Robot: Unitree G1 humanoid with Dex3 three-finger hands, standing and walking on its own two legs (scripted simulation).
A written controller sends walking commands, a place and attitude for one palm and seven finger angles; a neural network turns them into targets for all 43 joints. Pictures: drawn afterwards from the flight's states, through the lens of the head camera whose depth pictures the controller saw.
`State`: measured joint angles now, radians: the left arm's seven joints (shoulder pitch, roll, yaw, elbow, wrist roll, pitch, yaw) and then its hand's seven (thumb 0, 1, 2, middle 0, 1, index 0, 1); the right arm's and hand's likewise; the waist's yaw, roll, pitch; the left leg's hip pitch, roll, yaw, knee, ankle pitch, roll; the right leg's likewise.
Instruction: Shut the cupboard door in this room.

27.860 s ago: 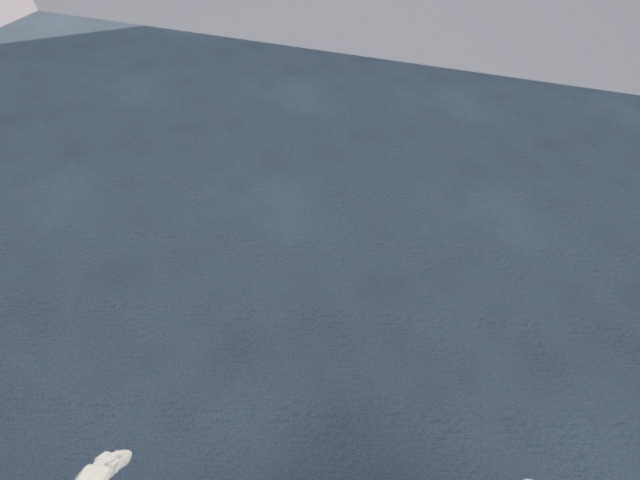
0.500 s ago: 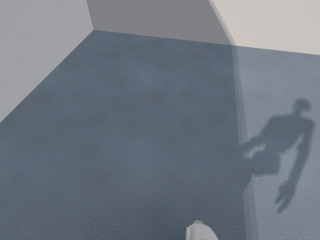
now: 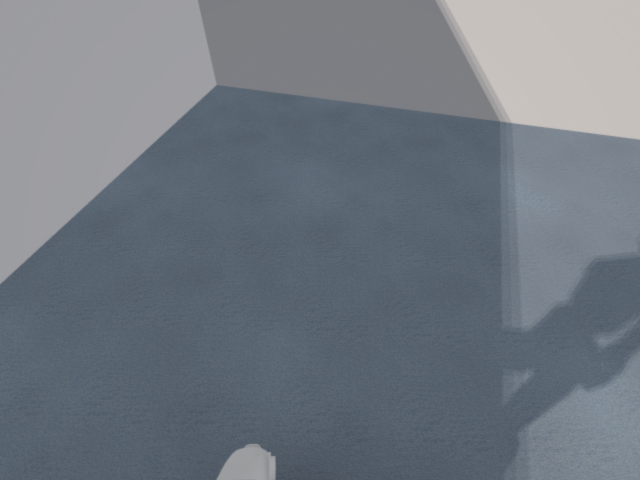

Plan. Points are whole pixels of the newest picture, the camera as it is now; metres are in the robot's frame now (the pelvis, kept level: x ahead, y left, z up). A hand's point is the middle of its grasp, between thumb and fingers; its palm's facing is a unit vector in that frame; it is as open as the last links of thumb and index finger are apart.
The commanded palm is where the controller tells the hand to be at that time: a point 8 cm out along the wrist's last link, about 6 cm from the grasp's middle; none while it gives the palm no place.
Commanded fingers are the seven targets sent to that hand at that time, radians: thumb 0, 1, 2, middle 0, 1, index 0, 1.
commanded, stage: walk around to get in front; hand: left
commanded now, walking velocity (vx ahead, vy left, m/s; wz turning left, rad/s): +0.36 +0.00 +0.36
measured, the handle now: out of the picture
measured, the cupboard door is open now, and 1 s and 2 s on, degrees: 82 82 82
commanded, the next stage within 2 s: walk to a spot facing it in 0.24 s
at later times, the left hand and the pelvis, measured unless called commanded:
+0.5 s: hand out of the picture +0.14 +0.25 -0.19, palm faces +0.23 -0.96 -0.17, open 7.4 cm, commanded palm none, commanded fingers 0.00 0.90 0.90 -0.20 -0.30 -0.20 -0.30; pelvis +0.18 +0.08 -0.01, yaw +10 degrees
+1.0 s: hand (187, 374) +0.31 +0.25 -0.15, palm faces +0.42 -0.87 -0.26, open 7.4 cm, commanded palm none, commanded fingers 0.00 0.90 0.90 -0.20 -0.30 -0.20 -0.30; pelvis +0.28 +0.04 -0.01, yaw +28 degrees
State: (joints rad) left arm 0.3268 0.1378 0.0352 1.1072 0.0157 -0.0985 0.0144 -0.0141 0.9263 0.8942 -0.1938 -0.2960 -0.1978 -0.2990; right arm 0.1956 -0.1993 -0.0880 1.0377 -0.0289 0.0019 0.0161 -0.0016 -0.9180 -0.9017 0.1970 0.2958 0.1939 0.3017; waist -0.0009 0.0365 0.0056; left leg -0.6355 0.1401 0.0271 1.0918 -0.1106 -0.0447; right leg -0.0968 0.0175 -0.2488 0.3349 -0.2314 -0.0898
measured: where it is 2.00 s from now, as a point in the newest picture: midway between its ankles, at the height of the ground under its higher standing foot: outside the picture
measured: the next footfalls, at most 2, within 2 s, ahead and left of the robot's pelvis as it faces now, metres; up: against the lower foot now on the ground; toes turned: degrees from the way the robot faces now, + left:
left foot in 0.32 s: +0.22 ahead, +0.16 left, +0.00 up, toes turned +17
right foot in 0.82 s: +0.38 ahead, -0.04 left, +0.00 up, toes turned +16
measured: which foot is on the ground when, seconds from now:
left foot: up 0.00-0.30, down 0.32-0.82, up 0.84-1.00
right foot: down 0.00-0.34, up 0.36-0.80, down 0.82-1.00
